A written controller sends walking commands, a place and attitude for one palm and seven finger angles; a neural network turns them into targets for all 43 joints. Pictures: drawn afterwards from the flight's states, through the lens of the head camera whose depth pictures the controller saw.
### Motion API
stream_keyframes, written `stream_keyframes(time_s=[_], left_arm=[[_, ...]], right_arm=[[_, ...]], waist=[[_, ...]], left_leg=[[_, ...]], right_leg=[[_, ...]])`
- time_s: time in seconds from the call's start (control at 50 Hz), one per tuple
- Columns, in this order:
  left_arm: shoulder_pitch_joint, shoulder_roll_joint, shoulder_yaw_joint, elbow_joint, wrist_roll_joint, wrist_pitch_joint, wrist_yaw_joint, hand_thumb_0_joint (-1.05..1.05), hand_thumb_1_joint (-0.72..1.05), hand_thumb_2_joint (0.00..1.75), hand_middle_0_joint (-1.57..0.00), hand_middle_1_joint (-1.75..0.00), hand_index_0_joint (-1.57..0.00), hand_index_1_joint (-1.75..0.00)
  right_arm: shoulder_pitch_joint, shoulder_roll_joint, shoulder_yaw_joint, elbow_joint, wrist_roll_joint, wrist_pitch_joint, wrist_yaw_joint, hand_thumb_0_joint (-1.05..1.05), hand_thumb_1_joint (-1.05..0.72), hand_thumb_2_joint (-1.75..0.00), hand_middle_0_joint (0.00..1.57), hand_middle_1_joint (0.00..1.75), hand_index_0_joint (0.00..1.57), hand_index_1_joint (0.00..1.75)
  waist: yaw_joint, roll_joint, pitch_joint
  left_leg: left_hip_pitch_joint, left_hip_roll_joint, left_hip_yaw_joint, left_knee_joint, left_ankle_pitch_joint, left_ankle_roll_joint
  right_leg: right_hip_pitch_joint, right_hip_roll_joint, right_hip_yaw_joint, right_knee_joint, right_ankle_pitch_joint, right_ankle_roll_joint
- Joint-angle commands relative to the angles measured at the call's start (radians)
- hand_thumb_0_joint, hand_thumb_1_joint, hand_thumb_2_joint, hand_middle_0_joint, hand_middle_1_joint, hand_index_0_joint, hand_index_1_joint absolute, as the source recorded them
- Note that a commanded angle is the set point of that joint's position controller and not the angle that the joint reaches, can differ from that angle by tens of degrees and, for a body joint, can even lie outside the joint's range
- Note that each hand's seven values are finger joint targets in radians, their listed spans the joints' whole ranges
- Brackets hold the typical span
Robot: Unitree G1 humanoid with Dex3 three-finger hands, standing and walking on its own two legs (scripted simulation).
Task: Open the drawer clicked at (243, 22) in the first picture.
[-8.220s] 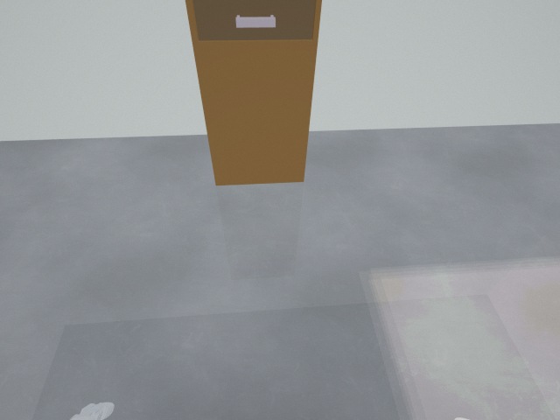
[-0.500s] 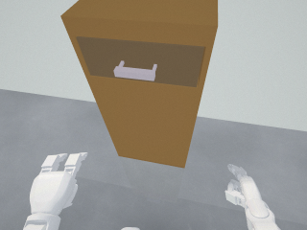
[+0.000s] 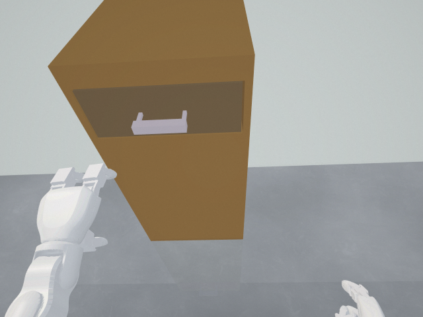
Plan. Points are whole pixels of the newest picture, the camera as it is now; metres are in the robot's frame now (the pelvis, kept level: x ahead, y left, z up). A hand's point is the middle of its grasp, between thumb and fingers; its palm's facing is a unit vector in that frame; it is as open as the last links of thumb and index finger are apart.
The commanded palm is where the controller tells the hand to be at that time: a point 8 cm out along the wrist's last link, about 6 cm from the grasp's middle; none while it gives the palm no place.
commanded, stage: raise the hand with hooked fingers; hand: left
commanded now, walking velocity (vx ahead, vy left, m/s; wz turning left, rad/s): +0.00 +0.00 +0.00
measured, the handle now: (161, 120) +0.55 +0.21 +0.05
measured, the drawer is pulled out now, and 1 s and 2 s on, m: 0.00 0.00 0.00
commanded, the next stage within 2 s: move the hooked fingers above the handle in 0.82 s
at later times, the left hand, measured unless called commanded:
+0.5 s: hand (44, 154) +0.31 +0.32 +0.18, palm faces +0.13 -0.03 -0.99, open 13.8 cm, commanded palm +0.27 +0.30 +0.22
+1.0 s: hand (66, 170) +0.29 +0.28 +0.16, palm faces +0.08 -0.05 -1.00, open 13.9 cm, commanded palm +0.28 +0.28 +0.22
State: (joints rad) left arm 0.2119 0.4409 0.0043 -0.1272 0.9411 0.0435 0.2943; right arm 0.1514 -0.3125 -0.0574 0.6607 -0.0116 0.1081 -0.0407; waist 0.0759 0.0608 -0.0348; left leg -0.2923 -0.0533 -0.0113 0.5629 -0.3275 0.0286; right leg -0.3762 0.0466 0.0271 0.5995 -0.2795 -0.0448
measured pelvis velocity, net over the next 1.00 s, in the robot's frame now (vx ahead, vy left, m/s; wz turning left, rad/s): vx -0.01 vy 0.02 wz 0.04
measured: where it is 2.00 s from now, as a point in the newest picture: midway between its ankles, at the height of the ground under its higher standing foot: outside the picture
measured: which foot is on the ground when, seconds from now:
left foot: down 0.00-1.00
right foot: down 0.00-1.00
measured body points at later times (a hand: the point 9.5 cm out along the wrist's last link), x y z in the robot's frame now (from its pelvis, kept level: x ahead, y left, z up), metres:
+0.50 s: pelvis +0.00 +0.05 +0.01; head +0.00 +0.02 +0.46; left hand +0.30 +0.32 +0.23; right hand +0.22 -0.13 -0.09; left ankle -0.02 +0.11 -0.73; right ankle +0.02 -0.09 -0.73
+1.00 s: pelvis -0.01 +0.02 +0.01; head +0.00 -0.02 +0.46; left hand +0.29 +0.28 +0.21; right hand +0.20 -0.18 -0.10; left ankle -0.02 +0.11 -0.73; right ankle +0.02 -0.09 -0.73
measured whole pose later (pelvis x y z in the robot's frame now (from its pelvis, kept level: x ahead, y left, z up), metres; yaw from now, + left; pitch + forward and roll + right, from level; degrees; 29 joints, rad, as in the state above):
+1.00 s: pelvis -0.01 +0.02 +0.01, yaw +2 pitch -1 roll +0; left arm -0.22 0.53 -0.06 0.00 0.88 0.14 -0.09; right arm 0.11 -0.26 0.03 0.65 0.02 0.12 0.02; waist 0.10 0.10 0.01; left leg -0.16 -0.09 -0.05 0.38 -0.21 0.06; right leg -0.22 0.01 0.00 0.40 -0.17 -0.01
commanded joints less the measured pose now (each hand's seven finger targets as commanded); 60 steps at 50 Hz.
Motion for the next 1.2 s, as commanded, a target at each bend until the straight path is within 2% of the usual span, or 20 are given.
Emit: stream_keyframes(time_s=[0.0, 0.08, 0.2, 0.24, 0.26, 0.32, 0.38, 0.48, 0.5, 0.52, 0.58, 0.66, 0.68, 0.76, 0.8, 0.88, 0.98, 1.06, 1.14, 1.18], left_arm=[[-0.342, 0.163, 0.054, -0.142, -0.016, 0.092, -0.013, 0.00, -0.38, 0.35, -0.29, -1.12, -0.29, -1.12], [-0.489, 0.183, -0.002, -0.157, -0.012, 0.132, -0.116, 0.00, -0.48, 0.31, -0.30, -1.18, -0.30, -1.18], [-0.611, 0.284, 0.066, -0.120, 0.017, 0.131, -0.221, 0.00, -0.50, 0.30, -0.30, -1.20, -0.30, -1.20], [-0.659, 0.287, 0.069, -0.084, 0.007, 0.136, -0.250, 0.00, -0.50, 0.30, -0.30, -1.20, -0.30, -1.20], [-0.680, 0.301, 0.085, -0.069, 0.000, 0.140, -0.266, 0.00, -0.50, 0.30, -0.30, -1.20, -0.30, -1.20], [-0.757, 0.286, 0.049, -0.054, -0.015, 0.143, -0.313, 0.00, -0.50, 0.30, -0.30, -1.20, -0.30, -1.20], [-0.840, 0.286, 0.023, -0.079, -0.021, 0.136, -0.362, 0.00, -0.50, 0.30, -0.30, -1.20, -0.30, -1.20], [-0.704, 0.243, -0.004, -0.032, -0.044, 0.116, -0.440, 0.00, -0.50, 0.30, -0.30, -1.20, -0.30, -1.20], [-0.693, 0.267, 0.021, -0.062, -0.051, 0.098, -0.445, 0.00, -0.50, 0.30, -0.30, -1.20, -0.30, -1.20], [-0.699, 0.286, 0.039, -0.094, -0.056, 0.082, -0.446, 0.00, -0.50, 0.30, -0.30, -1.20, -0.30, -1.20], [-0.747, 0.333, 0.090, -0.189, -0.050, 0.022, -0.416, 0.00, -0.50, 0.30, -0.30, -1.20, -0.30, -1.20], [-0.758, 0.399, 0.195, -0.254, -0.064, -0.040, -0.325, 0.00, -0.50, 0.30, -0.30, -1.20, -0.30, -1.20], [-0.770, 0.392, 0.192, -0.236, -0.064, -0.046, -0.305, 0.00, -0.50, 0.30, -0.30, -1.20, -0.30, -1.20], [-0.714, 0.337, 0.173, -0.096, -0.083, 0.002, -0.268, 0.00, -0.50, 0.30, -0.30, -1.20, -0.30, -1.20], [-0.715, 0.293, 0.106, -0.048, -0.078, 0.040, -0.280, 0.00, -0.50, 0.30, -0.30, -1.20, -0.30, -1.20], [-0.703, 0.239, 0.014, -0.073, -0.066, 0.089, -0.336, 0.00, -0.50, 0.30, -0.30, -1.20, -0.30, -1.20], [-0.794, 0.326, 0.058, -0.006, -0.041, 0.054, -0.365, 0.00, -0.50, 0.30, -0.30, -1.20, -0.30, -1.20], [-0.917, 0.428, 0.156, 0.063, -0.042, -0.025, -0.319, 0.00, -0.50, 0.30, -0.30, -1.20, -0.30, -1.20], [-1.015, 0.374, 0.107, 0.161, -0.044, -0.063, -0.269, 0.00, -0.50, 0.30, -0.30, -1.20, -0.30, -1.20], [-1.026, 0.372, 0.099, 0.223, -0.036, -0.051, -0.259, 0.00, -0.50, 0.30, -0.30, -1.20, -0.30, -1.20]], right_arm=[[-0.217, -0.036, 0.004, -0.188, 0.031, -0.057, 0.001, 0.00, -0.90, -0.90, 0.20, 0.30, 0.20, 0.30], [-0.236, -0.036, 0.025, -0.191, 0.032, -0.056, -0.011, 0.00, -0.90, -0.90, 0.20, 0.30, 0.20, 0.30], [-0.222, -0.029, 0.052, -0.179, 0.022, -0.033, 0.001, 0.00, -0.90, -0.90, 0.20, 0.30, 0.20, 0.30], [-0.220, -0.027, 0.059, -0.176, 0.025, -0.024, 0.007, 0.00, -0.90, -0.90, 0.20, 0.30, 0.20, 0.30], [-0.225, -0.030, 0.061, -0.180, 0.030, -0.023, 0.013, 0.00, -0.90, -0.90, 0.20, 0.30, 0.20, 0.30], [-0.206, -0.031, 0.062, -0.176, 0.029, -0.019, 0.024, 0.00, -0.90, -0.90, 0.20, 0.30, 0.20, 0.30], [-0.194, -0.035, 0.062, -0.184, 0.029, -0.024, 0.036, 0.00, -0.90, -0.90, 0.20, 0.30, 0.20, 0.30], [-0.161, -0.044, 0.056, -0.193, 0.028, -0.019, 0.055, 0.00, -0.90, -0.90, 0.20, 0.30, 0.20, 0.30], [-0.153, -0.049, 0.052, -0.196, 0.027, -0.019, 0.059, 0.00, -0.90, -0.90, 0.20, 0.30, 0.20, 0.30], [-0.154, -0.054, 0.052, -0.203, 0.024, -0.018, 0.061, 0.00, -0.90, -0.90, 0.20, 0.30, 0.20, 0.30], [-0.152, -0.048, 0.052, -0.204, 0.015, -0.036, 0.068, 0.00, -0.90, -0.90, 0.20, 0.30, 0.20, 0.30], [-0.145, -0.049, 0.039, -0.188, 0.013, -0.061, 0.071, 0.00, -0.90, -0.90, 0.20, 0.30, 0.20, 0.30], [-0.128, -0.042, 0.038, -0.170, 0.008, -0.065, 0.073, 0.00, -0.90, -0.90, 0.20, 0.30, 0.20, 0.30], [-0.147, -0.054, 0.032, -0.155, 0.032, -0.056, 0.075, 0.00, -0.90, -0.90, 0.20, 0.30, 0.20, 0.30], [-0.147, -0.059, 0.032, -0.150, 0.034, -0.043, 0.071, 0.00, -0.90, -0.90, 0.20, 0.30, 0.20, 0.30], [-0.177, -0.058, 0.036, -0.179, 0.037, -0.036, 0.067, 0.00, -0.90, -0.90, 0.20, 0.30, 0.20, 0.30], [-0.174, -0.059, 0.054, -0.174, 0.032, -0.034, 0.033, 0.00, -0.90, -0.90, 0.20, 0.30, 0.20, 0.30], [-0.164, -0.055, 0.054, -0.156, 0.035, -0.042, 0.003, 0.00, -0.90, -0.90, 0.20, 0.30, 0.20, 0.30], [-0.133, -0.042, 0.046, -0.139, 0.037, -0.051, -0.009, 0.00, -0.90, -0.90, 0.20, 0.30, 0.20, 0.30], [-0.126, -0.046, 0.044, -0.137, 0.039, -0.052, -0.009, 0.00, -0.90, -0.90, 0.20, 0.30, 0.20, 0.30]], waist=[[-0.003, -0.038, -0.178], [0.001, -0.007, -0.187], [0.025, 0.002, -0.165], [0.022, -0.008, -0.137], [0.025, 0.026, -0.137], [0.014, 0.010, -0.149], [0.008, 0.038, -0.206], [0.008, -0.044, -0.190], [0.014, -0.031, -0.190], [0.017, -0.042, -0.207], [0.031, 0.031, -0.261], [0.047, 0.103, -0.283], [0.052, 0.086, -0.303], [0.039, 0.011, -0.195], [0.027, -0.008, -0.176], [0.015, -0.027, -0.240], [-0.004, -0.102, -0.175], [0.004, -0.044, -0.175], [-0.011, 0.017, -0.195], [-0.014, 0.004, -0.218]], left_leg=[[0.018, 0.002, 0.001, -0.111, 0.212, 0.010], [0.093, 0.019, -0.026, -0.164, 0.251, 0.006], [0.141, 0.040, -0.051, -0.218, 0.404, -0.027], [0.143, 0.048, -0.056, -0.231, 0.442, -0.039], [0.145, 0.052, -0.060, -0.237, 0.446, -0.046], [0.173, 0.057, -0.066, -0.240, 0.490, -0.057], [0.211, 0.059, -0.079, -0.233, 0.541, -0.064], [0.205, 0.066, -0.075, -0.230, 0.570, -0.061], [0.206, 0.069, -0.078, -0.231, 0.601, -0.064], [0.204, 0.065, -0.075, -0.227, 0.602, -0.060], [0.217, 0.065, -0.096, -0.223, 0.623, -0.064], [0.232, 0.066, -0.118, -0.213, 0.646, -0.078], [0.231, 0.056, -0.111, -0.209, 0.649, -0.080], [0.151, 0.045, -0.074, -0.229, 0.524, -0.072], [0.133, 0.039, -0.052, -0.240, 0.464, -0.064], [0.146, 0.026, -0.034, -0.232, 0.407, -0.039], [0.083, 0.019, -0.020, -0.243, 0.257, 0.001], [0.057, 0.008, -0.016, -0.237, 0.208, 0.006], [0.056, -0.006, -0.007, -0.224, 0.222, -0.001], [0.038, -0.010, 0.001, -0.214, 0.220, 0.000]], right_leg=[[0.207, -0.056, 0.032, -0.129, 0.140, 0.008], [0.244, -0.051, -0.007, -0.144, 0.128, 0.003], [0.311, -0.034, -0.031, -0.163, 0.207, -0.011], [0.304, -0.031, -0.040, -0.172, 0.217, -0.011], [0.304, -0.027, -0.039, -0.176, 0.204, -0.013], [0.297, -0.029, -0.047, -0.187, 0.215, -0.010], [0.304, -0.033, -0.049, -0.189, 0.220, -0.011], [0.299, -0.034, -0.056, -0.204, 0.231, -0.005], [0.301, -0.033, -0.057, -0.205, 0.245, -0.006], [0.310, -0.033, -0.055, -0.205, 0.256, -0.005], [0.325, -0.033, -0.053, -0.194, 0.245, -0.009], [0.315, -0.022, -0.045, -0.191, 0.248, -0.015], [0.328, -0.032, -0.045, -0.192, 0.260, -0.016], [0.302, -0.023, -0.046, -0.211, 0.240, -0.017], [0.301, -0.033, -0.052, -0.214, 0.222, -0.013], [0.336, -0.040, -0.043, -0.212, 0.212, -0.008], [0.327, -0.045, -0.030, -0.241, 0.128, 0.006], [0.329, -0.042, -0.008, -0.252, 0.082, 0.007], [0.314, -0.049, -0.008, -0.251, 0.104, 0.003], [0.328, -0.054, 0.001, -0.249, 0.109, 0.006]])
